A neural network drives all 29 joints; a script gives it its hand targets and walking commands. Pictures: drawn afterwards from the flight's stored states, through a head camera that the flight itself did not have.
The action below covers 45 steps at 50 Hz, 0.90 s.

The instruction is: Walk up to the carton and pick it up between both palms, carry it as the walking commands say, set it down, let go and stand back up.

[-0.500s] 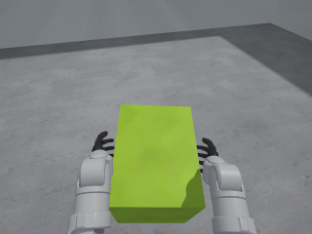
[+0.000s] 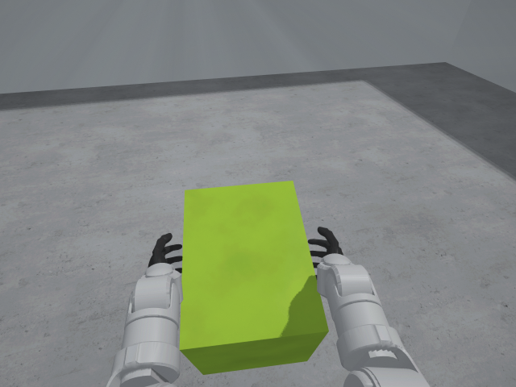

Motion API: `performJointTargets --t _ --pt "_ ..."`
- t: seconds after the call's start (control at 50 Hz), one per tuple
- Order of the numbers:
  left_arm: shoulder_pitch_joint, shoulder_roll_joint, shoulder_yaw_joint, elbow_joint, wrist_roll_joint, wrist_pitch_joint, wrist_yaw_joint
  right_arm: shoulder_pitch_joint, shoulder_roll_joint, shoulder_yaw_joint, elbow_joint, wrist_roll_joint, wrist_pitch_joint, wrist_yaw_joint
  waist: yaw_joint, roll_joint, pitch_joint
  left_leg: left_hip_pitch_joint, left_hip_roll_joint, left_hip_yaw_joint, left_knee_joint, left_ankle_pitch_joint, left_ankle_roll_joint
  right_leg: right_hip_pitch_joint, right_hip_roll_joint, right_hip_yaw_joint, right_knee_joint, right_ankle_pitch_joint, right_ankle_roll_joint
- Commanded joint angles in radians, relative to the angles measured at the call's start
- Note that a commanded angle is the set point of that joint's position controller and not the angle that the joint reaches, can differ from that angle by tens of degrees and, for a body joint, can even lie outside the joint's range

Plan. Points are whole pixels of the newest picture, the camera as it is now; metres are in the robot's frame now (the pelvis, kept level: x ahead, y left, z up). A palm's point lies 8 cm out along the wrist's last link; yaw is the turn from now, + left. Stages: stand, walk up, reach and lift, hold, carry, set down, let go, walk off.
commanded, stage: hold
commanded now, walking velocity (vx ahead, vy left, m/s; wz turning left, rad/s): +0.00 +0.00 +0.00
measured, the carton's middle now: (247, 278) +0.36 +0.02 -0.06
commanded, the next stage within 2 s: set down in 0.04 s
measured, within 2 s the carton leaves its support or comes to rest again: neither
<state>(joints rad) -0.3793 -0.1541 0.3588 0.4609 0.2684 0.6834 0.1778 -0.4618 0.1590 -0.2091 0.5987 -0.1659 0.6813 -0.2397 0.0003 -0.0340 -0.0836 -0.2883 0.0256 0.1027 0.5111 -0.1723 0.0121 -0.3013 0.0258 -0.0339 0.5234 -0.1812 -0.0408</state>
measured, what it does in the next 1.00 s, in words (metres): stands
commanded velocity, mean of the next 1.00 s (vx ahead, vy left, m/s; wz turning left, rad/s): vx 0.00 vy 0.00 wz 0.00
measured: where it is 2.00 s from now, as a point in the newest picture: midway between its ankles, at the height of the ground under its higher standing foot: outside the picture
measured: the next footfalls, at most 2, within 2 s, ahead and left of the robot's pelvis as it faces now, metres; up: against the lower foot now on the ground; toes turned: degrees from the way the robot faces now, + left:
none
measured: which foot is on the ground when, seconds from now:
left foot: down 0.00-1.00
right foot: down 0.00-1.00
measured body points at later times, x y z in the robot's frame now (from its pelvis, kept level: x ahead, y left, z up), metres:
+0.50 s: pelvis +0.04 +0.00 +0.00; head +0.03 +0.01 +0.45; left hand +0.35 +0.17 -0.01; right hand +0.36 -0.13 -0.01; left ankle +0.07 +0.11 -0.73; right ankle +0.07 -0.09 -0.73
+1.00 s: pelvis +0.02 +0.00 -0.03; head +0.14 +0.02 +0.40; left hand +0.34 +0.17 -0.11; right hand +0.36 -0.13 -0.10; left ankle +0.07 +0.11 -0.73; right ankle +0.07 -0.09 -0.73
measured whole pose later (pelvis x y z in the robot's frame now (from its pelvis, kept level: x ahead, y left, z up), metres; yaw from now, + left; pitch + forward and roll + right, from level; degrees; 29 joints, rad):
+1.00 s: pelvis +0.02 +0.00 -0.03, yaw +1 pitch +13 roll +1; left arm -0.39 -0.17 0.42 0.57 0.33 0.22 0.08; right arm -0.45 0.18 -0.33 0.65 -0.27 0.19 -0.13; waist 0.00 -0.04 0.03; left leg -0.73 0.02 0.08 0.77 -0.28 0.02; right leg -0.74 0.02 -0.03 0.79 -0.29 -0.05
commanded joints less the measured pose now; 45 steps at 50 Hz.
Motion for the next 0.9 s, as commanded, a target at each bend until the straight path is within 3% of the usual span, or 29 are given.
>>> performJointTargets --t 0.0,0.02,0.04,0.06,0.14,0.16,0.2,0.26,0.28,0.3,0.36,0.5,0.58,0.62,0.66,0.7,0.74,0.78,0.8,0.84,0.88 --pt "-0.848 -1.103 -0.518 0.153 -0.304 -0.075 -0.534 -0.772 1.12 0.363 -0.074 0.188 -0.119 0.54 0.026 0.077 -0.368 0.14 -0.05 -0.173 -0.086 -0.13 0.01 0.116 0.003 0.162 -0.139 -0.156 -0.015" --pt "-0.845 -1.093 -0.509 0.158 -0.299 -0.078 -0.535 -0.779 1.123 0.365 -0.073 0.19 -0.12 0.54 0.031 0.062 -0.373 0.137 -0.049 -0.172 -0.085 -0.114 0.011 0.12 0.003 0.161 -0.139 -0.148 -0.011" --pt "-0.833 -1.009 -0.417 0.129 -0.166 -0.098 -0.507 -0.823 1.07 0.253 -0.039 0.119 -0.131 0.549 0.081 0.053 -0.352 0.067 -0.022 -0.214 -0.12 -0.297 0.035 0.153 0.016 0.153 -0.106 -0.316 -0.011" --pt "-0.835 -0.995 -0.383 0.168 -0.146 -0.103 -0.504 -0.809 1.053 0.217 0.01 0.094 -0.135 0.553 0.077 0.055 -0.318 0.028 -0.018 -0.218 -0.126 -0.339 0.037 0.178 0.014 0.154 -0.1 -0.338 -0.012" --pt "-0.772 -1.0 -0.302 0.225 -0.113 -0.135 -0.495 -0.859 1.046 0.17 0.028 0.074 -0.175 0.553 0.11 0.028 -0.3 0.086 -0.039 -0.191 -0.11 -0.259 0.031 0.133 -0.006 0.168 -0.127 -0.327 -0.013" --pt "-0.784 -0.99 -0.298 0.212 -0.114 -0.144 -0.497 -0.815 1.056 0.149 0.059 0.055 -0.177 0.549 0.095 0.009 -0.302 0.105 -0.043 -0.179 -0.094 -0.239 0.028 0.113 -0.018 0.179 -0.146 -0.343 -0.016" --pt "-0.79 -0.995 -0.318 0.191 -0.119 -0.158 -0.499 -0.777 1.066 0.127 0.075 0.043 -0.192 0.539 0.063 0.029 -0.308 0.113 -0.052 -0.172 -0.08 -0.188 0.024 0.105 -0.023 0.178 -0.146 -0.299 -0.016" --pt "-0.71 -0.957 -0.284 0.213 -0.083 -0.17 -0.494 -0.73 1.041 0.112 0.081 0.021 -0.208 0.524 0.066 0.04 -0.27 0.071 -0.054 -0.17 -0.058 -0.143 0.026 0.084 -0.023 0.181 -0.129 -0.249 -0.013" --pt "-0.701 -0.95 -0.289 0.218 -0.083 -0.177 -0.494 -0.713 1.037 0.11 0.075 0.014 -0.214 0.517 0.052 0.043 -0.258 0.047 -0.058 -0.168 -0.051 -0.13 0.028 0.093 -0.024 0.184 -0.126 -0.228 -0.009" --pt "-0.653 -0.948 -0.275 0.233 -0.073 -0.184 -0.491 -0.719 1.035 0.133 0.049 0.02 -0.222 0.51 0.074 0.037 -0.255 0.036 -0.059 -0.17 -0.043 -0.109 0.034 0.101 -0.028 0.191 -0.122 -0.213 -0.007" --pt "-0.571 -0.936 -0.286 0.235 -0.072 -0.211 -0.487 -0.695 1.026 0.188 -0.024 0.035 -0.244 0.488 0.08 0.019 -0.264 0.013 -0.065 -0.172 -0.02 -0.033 0.045 0.108 -0.028 0.2 -0.103 -0.107 0.012" --pt "-0.418 -0.926 -0.409 0.112 -0.085 -0.296 -0.45 -0.522 0.989 0.351 -0.129 0.072 -0.313 0.45 0.095 0.046 -0.386 0.005 -0.08 -0.203 0.044 0.227 0.051 0.097 -0.002 0.206 0.007 0.264 0.014" --pt "-0.391 -0.907 -0.498 0.04 -0.106 -0.353 -0.414 -0.443 0.96 0.412 -0.162 0.093 -0.371 0.435 0.087 0.069 -0.439 0.017 -0.079 -0.231 0.083 0.34 0.04 0.029 0.018 0.21 0.055 0.35 0.011" --pt "-0.398 -0.865 -0.509 0.011 -0.1 -0.387 -0.394 -0.407 0.945 0.415 -0.126 0.091 -0.397 0.429 0.091 0.064 -0.443 -0.01 -0.078 -0.235 0.106 0.365 0.04 -0.012 0.024 0.216 0.076 0.359 0.013" --pt "-0.386 -0.845 -0.501 0.021 -0.081 -0.416 -0.379 -0.391 0.947 0.411 -0.103 0.08 -0.423 0.421 0.1 0.063 -0.469 -0.03 -0.085 -0.239 0.134 0.349 0.043 -0.047 0.025 0.221 0.102 0.351 0.014" --pt "-0.415 -0.832 -0.488 0.052 -0.066 -0.443 -0.372 -0.385 0.914 0.377 -0.063 0.052 -0.451 0.413 0.08 0.063 -0.461 -0.065 -0.087 -0.241 0.156 0.299 0.044 -0.102 0.03 0.214 0.123 0.297 0.012" --pt "-0.432 -0.793 -0.45 0.087 -0.035 -0.463 -0.365 -0.395 0.897 0.34 -0.026 0.027 -0.467 0.405 0.082 0.054 -0.413 -0.129 -0.09 -0.239 0.172 0.224 0.047 -0.145 0.033 0.211 0.139 0.23 0.011" --pt "-0.498 -0.782 -0.454 0.073 -0.03 -0.491 -0.362 -0.405 0.878 0.316 -0.004 0.006 -0.494 0.4 0.057 0.055 -0.416 -0.162 -0.093 -0.24 0.194 0.181 0.044 -0.181 0.039 0.205 0.16 0.193 0.007" --pt "-0.511 -0.779 -0.447 0.088 -0.026 -0.501 -0.361 -0.422 0.88 0.316 0.008 0.009 -0.502 0.397 0.067 0.055 -0.414 -0.185 -0.095 -0.236 0.206 0.158 0.046 -0.196 0.039 0.205 0.172 0.166 0.008" --pt "-0.574 -0.769 -0.452 0.089 -0.029 -0.526 -0.362 -0.469 0.875 0.307 0.009 0.0 -0.527 0.387 0.048 0.041 -0.431 -0.233 -0.099 -0.236 0.239 0.117 0.045 -0.231 0.047 0.199 0.201 0.133 0.009" --pt "-0.604 -0.773 -0.455 0.096 -0.03 -0.545 -0.36 -0.496 0.881 0.313 0.023 0.001 -0.546 0.379 0.052 0.043 -0.456 -0.271 -0.105 -0.232 0.269 0.098 0.045 -0.246 0.049 0.197 0.23 0.114 0.009"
